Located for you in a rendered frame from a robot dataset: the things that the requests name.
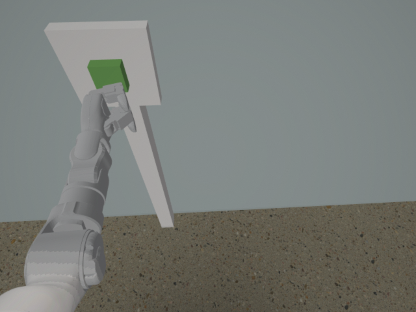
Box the robot left hand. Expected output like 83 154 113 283
81 83 137 140

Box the left robot upper arm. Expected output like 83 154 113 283
0 229 106 312

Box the robot left forearm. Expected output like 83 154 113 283
24 131 112 284

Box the button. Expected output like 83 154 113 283
87 59 129 92

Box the panel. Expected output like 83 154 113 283
44 20 174 228

